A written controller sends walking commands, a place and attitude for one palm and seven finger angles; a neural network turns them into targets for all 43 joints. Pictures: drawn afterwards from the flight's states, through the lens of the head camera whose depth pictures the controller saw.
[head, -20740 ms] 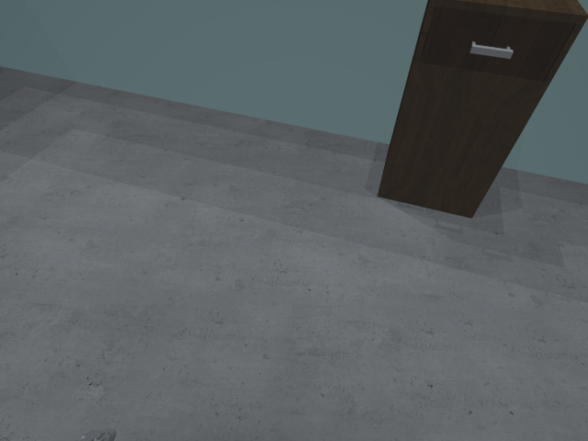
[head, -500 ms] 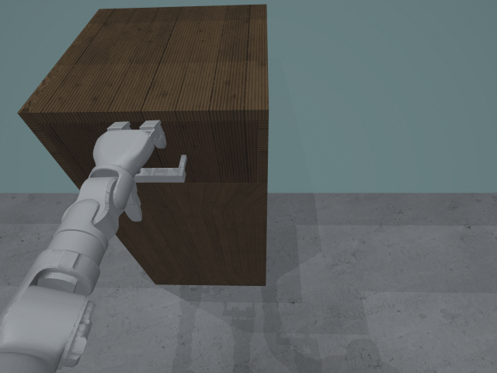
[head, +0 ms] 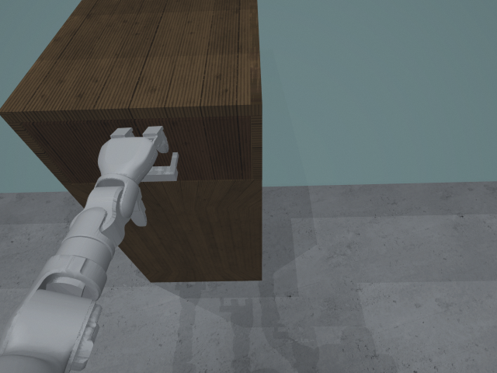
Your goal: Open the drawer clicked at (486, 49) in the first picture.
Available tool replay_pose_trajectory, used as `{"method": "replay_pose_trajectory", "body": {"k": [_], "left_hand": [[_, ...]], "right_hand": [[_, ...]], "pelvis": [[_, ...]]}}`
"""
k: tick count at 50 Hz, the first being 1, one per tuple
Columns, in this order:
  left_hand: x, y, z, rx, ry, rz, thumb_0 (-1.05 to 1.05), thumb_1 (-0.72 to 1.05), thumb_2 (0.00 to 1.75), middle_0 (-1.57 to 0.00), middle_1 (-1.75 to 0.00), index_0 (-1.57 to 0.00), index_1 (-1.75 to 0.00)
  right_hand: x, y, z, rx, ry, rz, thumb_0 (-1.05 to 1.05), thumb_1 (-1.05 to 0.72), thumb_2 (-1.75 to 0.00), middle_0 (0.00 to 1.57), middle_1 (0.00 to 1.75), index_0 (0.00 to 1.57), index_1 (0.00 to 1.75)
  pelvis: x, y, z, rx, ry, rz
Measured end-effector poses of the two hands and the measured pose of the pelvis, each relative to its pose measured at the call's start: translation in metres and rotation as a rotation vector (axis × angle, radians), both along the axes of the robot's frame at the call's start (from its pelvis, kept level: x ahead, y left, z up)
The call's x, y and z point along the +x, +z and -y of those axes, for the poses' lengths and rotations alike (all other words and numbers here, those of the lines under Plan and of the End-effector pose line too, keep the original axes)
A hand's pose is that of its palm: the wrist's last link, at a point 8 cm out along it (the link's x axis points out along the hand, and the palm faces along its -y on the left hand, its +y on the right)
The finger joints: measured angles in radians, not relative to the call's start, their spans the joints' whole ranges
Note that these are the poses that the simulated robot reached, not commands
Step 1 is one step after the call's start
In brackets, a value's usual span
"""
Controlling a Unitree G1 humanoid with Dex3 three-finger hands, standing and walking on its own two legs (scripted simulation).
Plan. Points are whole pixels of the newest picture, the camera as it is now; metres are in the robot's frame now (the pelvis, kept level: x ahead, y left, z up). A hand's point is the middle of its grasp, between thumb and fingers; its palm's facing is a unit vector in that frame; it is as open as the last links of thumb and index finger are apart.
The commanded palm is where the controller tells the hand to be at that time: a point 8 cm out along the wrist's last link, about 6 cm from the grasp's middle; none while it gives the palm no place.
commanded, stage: lower the fingers behind the handle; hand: left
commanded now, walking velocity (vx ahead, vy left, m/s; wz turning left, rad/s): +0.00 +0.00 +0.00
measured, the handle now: (146, 166) +0.49 +0.21 +0.02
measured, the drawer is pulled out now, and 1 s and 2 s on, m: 0.00 0.00 0.00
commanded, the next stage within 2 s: close the thumb around the handle in 1.20 s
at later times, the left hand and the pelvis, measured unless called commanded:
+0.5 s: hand (143, 190) +0.43 +0.21 +0.02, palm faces -0.05 -0.03 -1.00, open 13.8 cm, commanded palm +0.41 +0.21 +0.07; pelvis +0.00 -0.01 -0.01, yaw +0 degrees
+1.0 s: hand (149, 192) +0.44 +0.20 +0.00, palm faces -0.03 -0.03 -1.00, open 13.8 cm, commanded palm +0.42 +0.21 +0.05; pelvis -0.01 +0.00 -0.02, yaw +0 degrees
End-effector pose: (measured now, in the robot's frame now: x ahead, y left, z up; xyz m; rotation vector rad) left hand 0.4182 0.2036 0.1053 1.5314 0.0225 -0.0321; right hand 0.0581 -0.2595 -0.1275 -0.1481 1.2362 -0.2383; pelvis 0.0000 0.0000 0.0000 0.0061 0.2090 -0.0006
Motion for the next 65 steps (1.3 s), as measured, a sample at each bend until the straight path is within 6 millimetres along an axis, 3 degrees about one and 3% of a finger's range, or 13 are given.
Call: {"method": "replay_pose_trajectory", "body": {"k": [22,42,51,65], "left_hand": [[-0.005,-0.026,-0.001,0.007,0.034,-0.008,0.0,-0.49,0.3,-0.32,-1.2,-0.32,-1.2],[0.0,-0.054,-0.005,0.004,0.03,-0.024,0.0,-0.49,0.3,-0.32,-1.2,-0.32,-1.2],[0.003,-0.055,-0.002,0.011,0.036,-0.004,0.0,-0.49,0.3,-0.32,-1.2,-0.32,-1.2],[0.006,-0.055,-0.005,0.003,0.038,-0.017,0.0,-0.49,0.3,-0.32,-1.2,-0.33,-1.21]], "right_hand": [[0.003,-0.003,0.008,-0.015,0.001,0.005,0.0,-0.91,-0.89,0.2,0.3,0.2,0.3],[-0.027,-0.011,0.01,-0.04,-0.024,-0.063,0.0,-0.91,-0.89,0.2,0.3,0.2,0.3],[-0.036,-0.014,0.003,-0.027,-0.037,-0.089,0.0,-0.91,-0.89,0.2,0.3,0.2,0.3],[-0.028,-0.012,-0.001,-0.031,-0.035,-0.069,0.0,-0.91,-0.89,0.2,0.3,0.2,0.3]], "pelvis": [[-0.001,-0.005,0.005,-0.001,0.004,-0.03],[-0.007,-0.015,0.001,-0.01,0.007,-0.083],[-0.007,-0.017,-0.003,-0.013,0.003,-0.086],[-0.004,-0.015,-0.005,-0.014,-0.002,-0.086]]}}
